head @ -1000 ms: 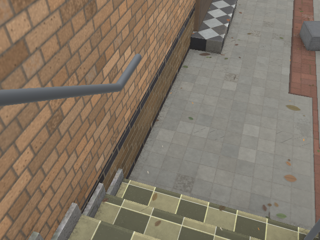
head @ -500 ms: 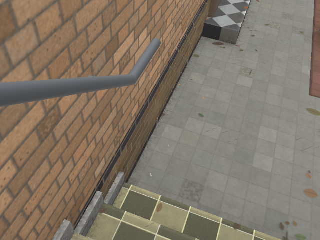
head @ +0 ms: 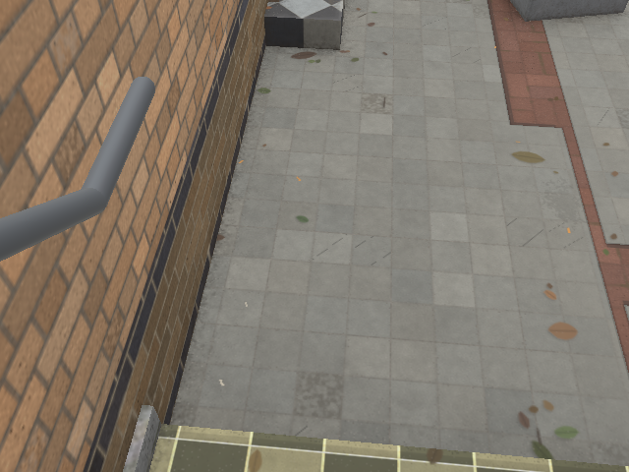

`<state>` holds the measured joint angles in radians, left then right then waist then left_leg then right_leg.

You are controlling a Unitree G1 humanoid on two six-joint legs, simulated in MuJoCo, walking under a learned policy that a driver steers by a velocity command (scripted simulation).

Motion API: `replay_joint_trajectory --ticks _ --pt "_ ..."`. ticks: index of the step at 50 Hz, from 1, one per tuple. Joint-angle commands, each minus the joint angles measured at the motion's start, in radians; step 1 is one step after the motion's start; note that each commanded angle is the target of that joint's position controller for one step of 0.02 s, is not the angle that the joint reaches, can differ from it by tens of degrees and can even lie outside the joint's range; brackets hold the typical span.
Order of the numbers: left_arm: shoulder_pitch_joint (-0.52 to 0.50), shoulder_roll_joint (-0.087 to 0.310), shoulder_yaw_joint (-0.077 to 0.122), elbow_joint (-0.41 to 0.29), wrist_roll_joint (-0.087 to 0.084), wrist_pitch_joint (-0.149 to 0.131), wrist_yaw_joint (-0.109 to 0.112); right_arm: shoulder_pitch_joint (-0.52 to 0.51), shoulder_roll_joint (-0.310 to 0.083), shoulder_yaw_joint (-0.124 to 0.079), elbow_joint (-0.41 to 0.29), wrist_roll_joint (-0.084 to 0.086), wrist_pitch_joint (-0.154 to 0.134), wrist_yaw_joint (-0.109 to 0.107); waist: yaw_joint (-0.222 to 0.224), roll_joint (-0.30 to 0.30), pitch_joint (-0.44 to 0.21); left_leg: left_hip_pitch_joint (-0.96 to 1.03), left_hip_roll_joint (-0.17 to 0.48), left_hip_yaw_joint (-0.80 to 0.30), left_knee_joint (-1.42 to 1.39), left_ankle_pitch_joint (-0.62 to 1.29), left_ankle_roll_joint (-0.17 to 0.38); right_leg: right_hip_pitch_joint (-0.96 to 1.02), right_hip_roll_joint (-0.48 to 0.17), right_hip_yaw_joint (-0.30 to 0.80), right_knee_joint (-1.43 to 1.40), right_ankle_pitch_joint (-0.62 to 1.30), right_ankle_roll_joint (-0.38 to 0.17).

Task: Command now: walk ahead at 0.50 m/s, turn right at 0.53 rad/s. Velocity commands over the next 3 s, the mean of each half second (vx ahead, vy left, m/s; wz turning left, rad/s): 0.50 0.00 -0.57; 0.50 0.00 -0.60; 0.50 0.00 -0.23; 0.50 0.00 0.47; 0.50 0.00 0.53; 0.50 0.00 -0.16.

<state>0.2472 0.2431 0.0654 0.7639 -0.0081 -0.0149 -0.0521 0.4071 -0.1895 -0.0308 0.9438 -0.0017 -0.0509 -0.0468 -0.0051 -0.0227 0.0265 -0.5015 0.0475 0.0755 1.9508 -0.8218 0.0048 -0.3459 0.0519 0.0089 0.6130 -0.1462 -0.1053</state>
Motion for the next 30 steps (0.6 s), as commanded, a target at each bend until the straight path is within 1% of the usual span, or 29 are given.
replay_joint_trajectory --ticks 1,2,3,4,5,6,7,8,9,10,11,12,13,14,15,16,17,18,19,20,21,22,23,24,25,26,27,28,30 --pt "0.397 0.095 0.013 0.082 -0.001 0.019 0.004 0.004 -0.154 -0.025 -0.168 0.006 -0.053 0.046 0.103 -0.053 -0.256 -0.706 -0.008 -0.188 0.111 0.168 -0.002 0.731 -0.315 0.394 0.028 0.787 -0.302" --pt "0.301 0.121 0.021 0.065 -0.028 0.027 0.017 -0.032 -0.105 -0.025 -0.172 -0.001 -0.040 0.029 0.027 0.087 -0.152 -0.724 0.020 -0.139 0.057 0.216 -0.007 0.535 -0.277 0.396 0.026 0.559 -0.272" --pt "0.221 0.144 0.021 0.053 -0.017 0.003 0.021 -0.091 -0.053 -0.014 -0.233 0.041 -0.032 0.019 -0.024 0.086 -0.151 -0.721 0.053 -0.216 -0.224 0.407 0.001 0.375 -0.353 0.572 -0.044 0.201 -0.284" --pt "0.118 0.083 0.002 0.020 0.009 -0.016 0.034 -0.163 -0.077 -0.026 -0.231 0.045 -0.027 0.007 -0.056 0.109 -0.048 -0.706 0.091 -0.253 -0.328 0.506 -0.011 0.172 -0.366 0.679 -0.080 0.174 -0.269" --pt "0.011 0.073 -0.011 -0.027 0.007 -0.026 0.067 -0.227 -0.130 -0.034 -0.276 0.019 -0.017 -0.006 -0.084 0.160 0.031 -0.507 0.070 -0.223 -0.653 0.695 -0.055 -0.095 -0.253 0.515 -0.102 0.263 -0.215" --pt "-0.005 0.099 0.000 -0.016 0.003 -0.026 0.093 -0.230 -0.087 -0.028 -0.284 -0.040 -0.012 -0.016 -0.084 0.085 -0.011 -0.265 0.042 -0.168 -0.822 0.792 -0.078 -0.229 -0.171 0.428 -0.071 0.411 -0.187" --pt "0.040 0.136 0.009 0.014 0.025 -0.024 0.104 -0.054 -0.070 -0.030 -0.200 -0.045 -0.020 0.001 -0.112 -0.008 -0.135 -0.052 0.000 -0.145 -0.724 1.020 -0.073 -0.244 -0.144 0.379 -0.008 0.507 -0.174" --pt "0.149 0.087 0.003 0.060 0.003 -0.036 0.117 -0.073 -0.126 -0.051 -0.208 -0.023 -0.032 0.024 -0.064 -0.057 -0.137 -0.195 0.017 -0.227 -0.838 1.241 -0.050 -0.080 -0.095 0.364 0.066 0.278 -0.151" --pt "0.181 0.066 0.001 0.067 -0.034 -0.046 0.123 -0.167 -0.140 -0.054 -0.239 -0.017 -0.031 0.028 -0.034 -0.032 -0.077 -0.280 0.008 -0.236 -0.934 1.250 -0.034 -0.026 -0.092 0.386 0.111 0.166 -0.154" --pt "0.149 0.062 -0.009 0.040 -0.049 -0.058 0.151 -0.320 -0.146 -0.040 -0.302 -0.035 -0.044 0.031 -0.014 0.057 0.015 -0.142 -0.008 -0.225 -1.273 1.430 -0.036 -0.208 -0.020 0.305 0.125 -0.101 -0.115" --pt "0.189 0.037 -0.010 0.065 -0.046 -0.043 0.149 -0.427 -0.063 -0.021 -0.350 -0.043 -0.051 0.038 0.047 0.103 0.014 0.035 -0.053 -0.153 -1.414 1.488 -0.045 -0.272 0.020 0.289 0.118 -0.204 -0.099" --pt "0.237 0.035 -0.008 0.088 -0.034 -0.029 0.150 -0.463 -0.042 -0.018 -0.388 -0.028 -0.045 0.050 0.072 0.049 0.024 0.112 -0.074 -0.144 -1.423 1.472 -0.052 -0.304 0.013 0.327 0.117 -0.237 -0.109" --pt "0.201 0.046 -0.003 0.068 -0.024 -0.010 0.150 -0.390 -0.059 -0.025 -0.396 -0.019 -0.034 0.059 0.039 -0.092 0.021 0.121 -0.042 -0.205 -1.433 1.389 -0.030 -0.255 0.006 0.356 0.179 -0.231 -0.120" --pt "0.141 0.058 0.002 0.051 -0.013 -0.014 0.136 -0.226 -0.124 -0.052 -0.351 -0.023 -0.032 0.067 -0.038 -0.147 -0.013 0.241 -0.046 -0.207 -1.243 1.428 -0.012 -0.319 0.005 0.391 0.281 -0.181 -0.113" --pt "0.083 0.061 0.003 0.014 -0.018 -0.007 0.124 -0.090 -0.166 -0.066 -0.300 -0.029 -0.030 0.073 -0.090 -0.164 -0.057 0.252 -0.036 -0.208 -1.237 1.354 0.005 -0.230 0.015 0.397 0.379 -0.072 -0.100" --pt "0.123 0.022 -0.011 0.006 -0.027 0.006 0.115 -0.069 -0.140 -0.064 -0.310 -0.025 -0.011 0.060 -0.073 -0.119 -0.010 0.240 -0.043 -0.156 -1.435 1.142 0.001 -0.126 0.040 0.375 0.423 -0.004 -0.084" --pt "0.199 -0.004 -0.025 0.029 -0.041 0.013 0.126 -0.051 -0.142 -0.072 -0.278 -0.008 -0.015 0.051 -0.043 -0.097 0.036 0.192 0.054 -0.242 -1.696 1.085 0.020 0.033 0.040 0.431 0.549 -0.039 -0.067" --pt "0.214 -0.002 -0.027 0.070 -0.046 0.015 0.128 0.077 -0.156 -0.087 -0.209 -0.006 -0.018 0.053 -0.108 -0.103 0.022 0.333 0.111 -0.248 -1.824 1.172 0.029 0.039 0.047 0.412 0.722 -0.017 -0.039" --pt "0.188 -0.025 -0.016 0.116 -0.033 -0.005 0.091 0.302 -0.162 -0.093 -0.124 -0.006 -0.011 0.065 -0.222 -0.008 -0.055 0.731 0.149 -0.229 -1.541 1.313 0.062 -0.298 0.144 0.365 1.075 -0.316 0.006" --pt "0.364 -0.156 -0.037 0.106 -0.044 -0.017 0.057 0.395 -0.186 -0.081 -0.066 -0.022 -0.010 0.083 -0.124 0.286 -0.122 0.976 0.227 -0.272 -1.166 1.600 0.088 -0.664 0.242 0.312 1.534 -0.807 0.032" --pt "0.477 -0.116 -0.041 0.090 -0.069 -0.028 0.058 0.382 -0.205 -0.079 -0.053 0.008 0.000 0.096 -0.073 0.515 -0.152 0.999 0.268 -0.430 -1.176 1.659 0.084 -0.830 0.177 0.325 1.657 -0.720 0.057" --pt "0.431 -0.068 -0.034 0.083 -0.073 -0.027 0.065 0.357 -0.164 -0.070 -0.039 0.011 0.013 0.100 -0.053 0.497 -0.119 0.881 0.298 -0.451 -1.263 1.490 0.089 -0.906 0.124 0.251 1.675 -0.617 0.073" --pt "0.256 -0.010 -0.020 -0.002 -0.120 -0.008 0.074 0.270 -0.200 -0.082 -0.026 0.003 0.012 0.096 -0.019 0.279 -0.124 0.682 0.364 -0.667 -1.485 0.650 0.201 -0.882 0.001 0.192 1.553 -0.406 0.051" --pt "0.108 0.007 -0.015 -0.035 -0.118 0.031 0.087 0.139 -0.119 -0.056 -0.036 -0.004 0.022 0.085 -0.006 0.028 0.015 0.417 0.346 -0.703 -1.635 0.236 0.182 -0.860 -0.062 0.156 1.495 -0.251 0.029" --pt "0.048 -0.017 -0.024 -0.074 -0.104 0.050 0.098 0.064 -0.110 -0.037 -0.019 0.001 0.015 0.066 0.018 0.027 0.129 0.213 0.345 -0.720 -1.646 0.230 0.169 -0.813 -0.089 0.179 1.456 -0.190 0.020" --pt "0.087 -0.010 -0.013 -0.052 -0.087 0.053 0.094 0.025 -0.016 -0.007 -0.011 -0.005 -0.005 0.054 0.065 0.004 0.145 0.123 0.251 -0.585 -1.571 0.234 0.094 -0.771 -0.114 0.250 1.285 -0.010 0.011" --pt "0.120 -0.008 -0.005 -0.047 -0.072 0.038 0.098 0.018 -0.005 0.001 0.017 -0.001 -0.013 0.038 0.079 0.055 0.158 0.048 0.206 -0.494 -1.539 0.411 0.063 -0.717 -0.115 0.255 1.168 0.024 0.015" --pt "0.083 -0.022 -0.014 -0.075 -0.066 0.024 0.092 0.019 -0.018 0.007 0.025 -0.006 -0.022 0.020 0.076 0.114 0.167 0.015 0.163 -0.386 -1.536 0.600 0.041 -0.701 -0.105 0.244 1.019 0.109 0.043" --pt "-0.002 -0.019 -0.007 -0.123 -0.046 0.013 0.081 0.041 -0.074 -0.004 0.035 -0.030 -0.040 -0.013 0.042 0.132 0.145 -0.036 0.134 -0.264 -1.535 0.956 0.059 -0.538 -0.087 0.210 0.651 0.284 0.068"
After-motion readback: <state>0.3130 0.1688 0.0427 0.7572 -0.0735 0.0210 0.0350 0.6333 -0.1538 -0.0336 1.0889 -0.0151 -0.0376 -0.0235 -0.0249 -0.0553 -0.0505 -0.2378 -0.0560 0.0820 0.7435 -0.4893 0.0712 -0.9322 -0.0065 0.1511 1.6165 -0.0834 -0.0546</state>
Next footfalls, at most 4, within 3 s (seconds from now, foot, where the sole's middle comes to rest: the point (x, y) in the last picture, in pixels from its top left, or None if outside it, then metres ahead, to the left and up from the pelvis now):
0.38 left None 0.35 0.12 -0.97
0.96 right None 0.57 -0.23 -1.15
1.50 left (368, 371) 1.00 -0.16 -1.34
1.90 right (449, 324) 1.18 -0.46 -1.34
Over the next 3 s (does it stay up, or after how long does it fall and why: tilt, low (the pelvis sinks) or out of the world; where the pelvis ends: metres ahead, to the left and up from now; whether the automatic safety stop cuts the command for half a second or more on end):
stays up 1.67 -0.45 -0.59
